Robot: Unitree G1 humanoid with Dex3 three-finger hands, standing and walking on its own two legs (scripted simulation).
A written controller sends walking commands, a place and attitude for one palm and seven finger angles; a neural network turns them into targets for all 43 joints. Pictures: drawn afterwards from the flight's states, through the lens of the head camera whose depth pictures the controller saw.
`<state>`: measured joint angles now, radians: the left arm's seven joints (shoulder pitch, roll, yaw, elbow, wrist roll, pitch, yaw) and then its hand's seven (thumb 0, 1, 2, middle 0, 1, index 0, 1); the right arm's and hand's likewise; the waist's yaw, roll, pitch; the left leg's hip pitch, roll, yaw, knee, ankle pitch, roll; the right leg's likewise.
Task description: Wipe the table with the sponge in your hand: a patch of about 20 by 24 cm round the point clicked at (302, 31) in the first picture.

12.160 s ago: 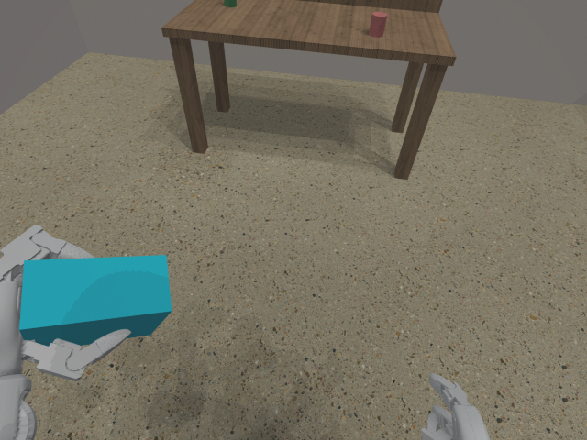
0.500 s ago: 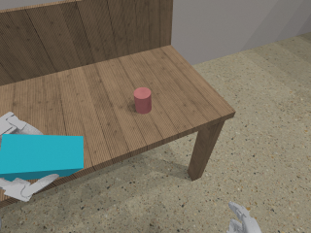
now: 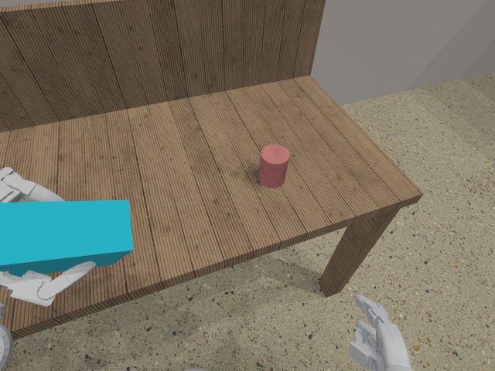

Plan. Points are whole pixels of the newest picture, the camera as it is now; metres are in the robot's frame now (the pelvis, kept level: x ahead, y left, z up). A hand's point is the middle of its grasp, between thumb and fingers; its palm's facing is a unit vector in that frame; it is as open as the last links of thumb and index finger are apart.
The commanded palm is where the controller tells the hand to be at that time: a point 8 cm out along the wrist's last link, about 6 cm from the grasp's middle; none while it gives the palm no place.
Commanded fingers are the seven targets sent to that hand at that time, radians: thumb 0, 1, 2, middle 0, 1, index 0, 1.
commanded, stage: shuffle to correct the standing spot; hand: left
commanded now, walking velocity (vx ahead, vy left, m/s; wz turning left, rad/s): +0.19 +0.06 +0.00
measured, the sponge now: (85, 238) +0.24 +0.22 +0.16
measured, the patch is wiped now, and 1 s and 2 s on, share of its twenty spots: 0.00 0.00 0.00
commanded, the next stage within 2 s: come to a stop and stand still in 0.26 s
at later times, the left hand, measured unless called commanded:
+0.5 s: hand (33, 216) +0.26 +0.28 +0.17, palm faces +0.37 -0.85 -0.38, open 10.1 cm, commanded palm +0.20 +0.31 +0.19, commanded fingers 0.00 0.10 1.30 -1.20 -1.60 -1.20 -1.60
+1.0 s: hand (45, 247) +0.22 +0.26 +0.16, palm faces +0.22 -0.89 -0.40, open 10.1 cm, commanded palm +0.17 +0.31 +0.19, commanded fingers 0.00 0.10 1.30 -1.20 -1.60 -1.20 -1.60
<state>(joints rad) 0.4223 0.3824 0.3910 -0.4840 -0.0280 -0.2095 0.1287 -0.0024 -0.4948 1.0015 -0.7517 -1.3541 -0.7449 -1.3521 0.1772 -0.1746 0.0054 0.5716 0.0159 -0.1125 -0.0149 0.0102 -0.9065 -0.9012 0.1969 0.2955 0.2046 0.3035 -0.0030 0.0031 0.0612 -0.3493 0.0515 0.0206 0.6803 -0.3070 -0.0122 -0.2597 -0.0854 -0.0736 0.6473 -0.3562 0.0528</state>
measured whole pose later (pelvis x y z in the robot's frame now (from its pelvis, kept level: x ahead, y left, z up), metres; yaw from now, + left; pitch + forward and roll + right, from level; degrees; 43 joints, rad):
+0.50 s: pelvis +0.03 +0.04 +0.01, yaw -3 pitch +0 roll +0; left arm 0.42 0.36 0.35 -0.43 -0.03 -0.17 0.12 0.00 -0.50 1.00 -0.75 -1.35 -0.75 -1.35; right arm 0.20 -0.21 0.00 0.62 0.00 -0.09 -0.05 0.01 -0.91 -0.90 0.20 0.30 0.21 0.30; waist 0.02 -0.04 0.01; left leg -0.25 -0.03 0.05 0.56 -0.31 0.04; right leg -0.23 -0.01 0.00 0.60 -0.35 -0.01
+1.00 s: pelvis -0.02 +0.04 +0.02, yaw -5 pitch -2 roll -1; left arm 0.43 0.32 0.31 -0.40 -0.04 -0.18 0.04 0.00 -0.49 1.00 -0.75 -1.35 -0.75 -1.35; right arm 0.21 -0.24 -0.01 0.57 0.03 -0.11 0.01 0.01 -0.91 -0.90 0.20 0.30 0.21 0.30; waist 0.01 0.03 0.07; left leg -0.26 0.02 0.07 0.50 -0.22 0.03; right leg -0.22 0.03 0.02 0.45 -0.21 0.00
